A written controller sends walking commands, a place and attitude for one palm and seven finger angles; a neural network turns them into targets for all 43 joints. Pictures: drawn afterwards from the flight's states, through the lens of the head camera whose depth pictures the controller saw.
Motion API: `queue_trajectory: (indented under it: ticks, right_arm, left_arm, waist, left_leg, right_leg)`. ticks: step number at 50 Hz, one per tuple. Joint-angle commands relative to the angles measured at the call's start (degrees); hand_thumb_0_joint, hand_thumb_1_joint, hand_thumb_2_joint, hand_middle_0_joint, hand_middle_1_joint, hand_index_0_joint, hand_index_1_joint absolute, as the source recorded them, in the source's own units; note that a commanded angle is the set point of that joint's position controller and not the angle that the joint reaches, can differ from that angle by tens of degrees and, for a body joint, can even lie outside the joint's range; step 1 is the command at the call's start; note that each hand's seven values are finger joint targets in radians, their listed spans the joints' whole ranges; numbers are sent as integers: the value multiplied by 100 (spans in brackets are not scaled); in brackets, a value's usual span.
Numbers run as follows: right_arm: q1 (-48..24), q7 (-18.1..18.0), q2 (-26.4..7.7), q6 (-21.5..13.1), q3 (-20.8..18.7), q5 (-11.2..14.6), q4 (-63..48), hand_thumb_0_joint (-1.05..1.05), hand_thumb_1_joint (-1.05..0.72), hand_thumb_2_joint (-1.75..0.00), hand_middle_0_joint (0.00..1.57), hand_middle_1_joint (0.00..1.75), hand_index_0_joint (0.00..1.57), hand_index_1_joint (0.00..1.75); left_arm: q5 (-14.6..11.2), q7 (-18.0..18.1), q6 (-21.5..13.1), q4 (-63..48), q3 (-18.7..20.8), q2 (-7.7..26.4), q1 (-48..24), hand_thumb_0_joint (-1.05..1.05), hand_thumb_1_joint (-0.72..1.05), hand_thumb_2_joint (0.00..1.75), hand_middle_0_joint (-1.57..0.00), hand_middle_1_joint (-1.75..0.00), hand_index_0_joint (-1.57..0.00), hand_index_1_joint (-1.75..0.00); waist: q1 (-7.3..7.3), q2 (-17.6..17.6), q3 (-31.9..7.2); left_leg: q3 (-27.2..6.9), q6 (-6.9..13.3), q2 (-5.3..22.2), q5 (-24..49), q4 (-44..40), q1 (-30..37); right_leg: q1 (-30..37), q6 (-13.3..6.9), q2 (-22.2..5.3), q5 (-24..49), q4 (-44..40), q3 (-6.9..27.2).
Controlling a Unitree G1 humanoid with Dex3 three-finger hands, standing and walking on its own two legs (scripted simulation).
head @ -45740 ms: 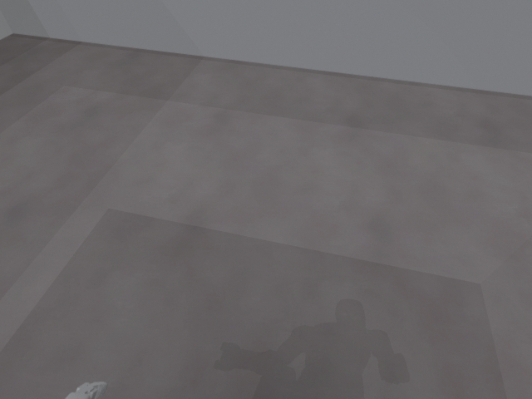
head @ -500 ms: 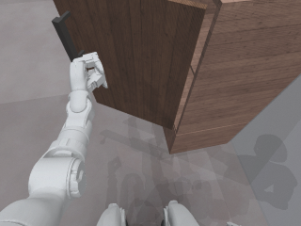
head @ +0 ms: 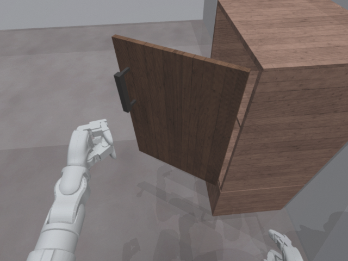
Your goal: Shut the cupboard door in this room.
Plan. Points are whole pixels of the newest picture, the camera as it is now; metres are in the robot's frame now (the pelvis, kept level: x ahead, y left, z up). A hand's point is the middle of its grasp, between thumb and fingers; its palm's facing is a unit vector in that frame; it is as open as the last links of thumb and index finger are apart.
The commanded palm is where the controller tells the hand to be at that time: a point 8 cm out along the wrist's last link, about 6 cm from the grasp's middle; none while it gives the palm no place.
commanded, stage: draw the hand back to the body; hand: left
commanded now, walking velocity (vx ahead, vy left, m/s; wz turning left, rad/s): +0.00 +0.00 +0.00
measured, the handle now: (127, 90) +0.65 +0.19 +0.02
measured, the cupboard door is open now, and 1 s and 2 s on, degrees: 57 57 57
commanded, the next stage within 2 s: step back with the hand held close in 1.00 s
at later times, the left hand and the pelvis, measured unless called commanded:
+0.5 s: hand (26, 177) +0.23 +0.26 +0.16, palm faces +0.38 -0.85 -0.37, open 5.2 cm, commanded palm +0.18 +0.30 +0.18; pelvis +0.02 +0.01 +0.03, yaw +1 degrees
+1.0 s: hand (2, 191) +0.20 +0.27 +0.18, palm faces +0.45 -0.79 -0.41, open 7.4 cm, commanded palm +0.15 +0.30 +0.20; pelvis +0.01 +0.00 +0.03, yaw +1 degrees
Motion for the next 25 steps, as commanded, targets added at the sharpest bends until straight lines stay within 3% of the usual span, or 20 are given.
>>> queue_trajectory:
  ticks: [1, 3, 5, 9, 11, 15, 21, 23, 25]
  right_arm:
    - [-656, -249, -469, -127, -66, -24, -916, 0, -90, -90, 20, 30, 20, 30]
    - [-722, -303, -469, -116, -31, -36, -900, 0, -90, -90, 20, 30, 20, 30]
    - [-791, -301, -414, -154, 34, -59, -925, 0, -90, -90, 20, 30, 20, 30]
    - [-892, -274, -383, -222, 111, -135, -927, 0, -90, -90, 20, 30, 20, 30]
    - [-940, -237, -370, -274, 129, -166, -924, 0, -90, -90, 20, 30, 20, 30]
    - [-981, -192, -357, -331, 131, -217, -922, 0, -90, -90, 20, 30, 20, 30]
    - [-1032, -157, -345, -440, 110, -258, -883, 0, -90, -90, 20, 30, 20, 30]
    - [-1059, -163, -377, -508, 73, -278, -856, 0, -90, -90, 20, 30, 20, 30]
    - [-1061, -158, -339, -554, 72, -257, -850, 0, -90, -90, 20, 30, 20, 30]
  left_arm:
    - [255, 460, 152, -2134, 198, 1012, -1034, 0, 90, 90, -102, -120, -102, -120]
    - [288, 531, 333, -2342, 239, 1079, -780, 0, 90, 90, -97, -114, -97, -114]
    - [335, 582, 440, -2755, 166, 955, -545, 0, 90, 90, -92, -108, -92, -108]
    - [347, 644, 645, -3343, 352, 1050, 252, 0, 90, 90, -81, -96, -81, -96]
    - [376, 662, 689, -3748, 395, 1056, 460, 0, 90, 90, -75, -90, -75, -90]
    - [367, 701, 772, -4205, 752, 1248, 1204, 0, 90, 90, -64, -78, -64, -78]
    - [369, 762, 788, -4841, 1241, 1476, 2051, 0, 90, 90, -47, -60, -47, -60]
    - [367, 803, 776, -4959, 1570, 1726, 2411, 0, 90, 90, -42, -54, -42, -54]
    - [352, 813, 730, -5148, 1615, 1662, 2587, 0, 90, 90, -36, -48, -36, -48]
  waist:
    - [87, -256, -905]
    - [113, -291, -719]
    - [134, 45, -713]
    - [222, 49, -591]
    - [241, 234, -500]
    - [315, 54, -452]
    - [392, 193, -311]
    - [454, 157, -272]
    - [448, 176, -241]
  left_leg:
    - [-131, 228, -169, 1077, -1107, 1437]
    - [-141, 240, -156, 1171, -1298, 1633]
    - [-190, 205, -134, 1464, -1494, 1975]
    - [-182, 198, -124, 1828, -1754, 2263]
    - [-208, 160, -110, 1964, -1860, 2362]
    - [-213, 156, -97, 2208, -1949, 2430]
    - [-222, 128, -97, 2295, -1989, 2387]
    - [-199, 140, -112, 2297, -1971, 2322]
    - [-200, 134, -103, 2210, -1985, 2315]
  right_leg:
    - [789, -25, 75, 1613, -1294, 10]
    - [981, -32, 84, 1661, -1502, -3]
    - [1180, -65, 89, 1860, -1576, -83]
    - [1544, -60, 87, 2146, -1835, -123]
    - [1635, -75, 97, 2169, -1910, -153]
    - [1859, -59, 90, 2345, -2016, -163]
    - [1949, -39, 77, 2327, -2074, -188]
    - [1993, -32, 77, 2343, -2113, -180]
    - [1958, -21, 63, 2240, -2095, -196]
